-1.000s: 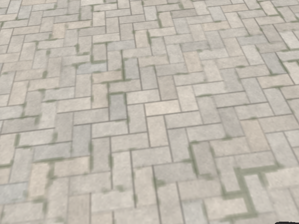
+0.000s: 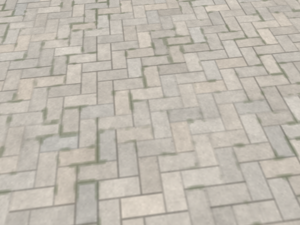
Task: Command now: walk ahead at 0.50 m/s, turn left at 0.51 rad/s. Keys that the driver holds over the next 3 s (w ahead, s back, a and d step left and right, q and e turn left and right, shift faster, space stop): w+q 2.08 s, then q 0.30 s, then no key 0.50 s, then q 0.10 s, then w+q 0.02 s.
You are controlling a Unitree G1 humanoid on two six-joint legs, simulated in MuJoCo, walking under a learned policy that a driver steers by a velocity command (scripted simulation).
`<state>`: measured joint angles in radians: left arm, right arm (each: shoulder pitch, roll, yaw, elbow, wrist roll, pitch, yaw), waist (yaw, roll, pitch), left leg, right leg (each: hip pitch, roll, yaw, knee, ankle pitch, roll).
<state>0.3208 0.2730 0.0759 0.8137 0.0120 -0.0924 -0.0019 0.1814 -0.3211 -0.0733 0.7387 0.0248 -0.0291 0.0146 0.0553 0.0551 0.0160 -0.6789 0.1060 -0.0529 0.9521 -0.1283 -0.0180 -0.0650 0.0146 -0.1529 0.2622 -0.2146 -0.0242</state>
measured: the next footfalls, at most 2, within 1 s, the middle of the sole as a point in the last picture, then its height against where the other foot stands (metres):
left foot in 0.22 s outside the picture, level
right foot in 0.70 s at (162, 203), level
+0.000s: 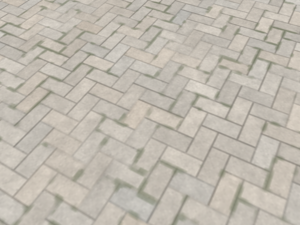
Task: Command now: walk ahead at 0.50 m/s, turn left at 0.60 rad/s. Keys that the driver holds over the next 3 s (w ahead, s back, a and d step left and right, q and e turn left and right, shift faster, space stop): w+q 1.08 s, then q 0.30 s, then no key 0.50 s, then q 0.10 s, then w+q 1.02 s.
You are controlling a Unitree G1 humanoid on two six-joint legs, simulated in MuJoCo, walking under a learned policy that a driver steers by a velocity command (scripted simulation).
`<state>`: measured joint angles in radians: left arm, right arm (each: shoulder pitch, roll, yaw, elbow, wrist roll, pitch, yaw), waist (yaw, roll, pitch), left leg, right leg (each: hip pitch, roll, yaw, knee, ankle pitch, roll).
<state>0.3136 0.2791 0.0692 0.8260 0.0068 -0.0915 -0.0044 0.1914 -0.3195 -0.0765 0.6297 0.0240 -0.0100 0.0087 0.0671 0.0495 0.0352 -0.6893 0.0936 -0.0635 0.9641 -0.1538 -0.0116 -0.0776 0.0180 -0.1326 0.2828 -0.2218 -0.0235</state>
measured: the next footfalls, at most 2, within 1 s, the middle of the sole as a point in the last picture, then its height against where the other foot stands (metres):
left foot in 0.22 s outside the picture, level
right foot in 0.68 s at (162, 195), level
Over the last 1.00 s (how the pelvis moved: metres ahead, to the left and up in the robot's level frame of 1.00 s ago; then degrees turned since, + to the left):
0.53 0.12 0.00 36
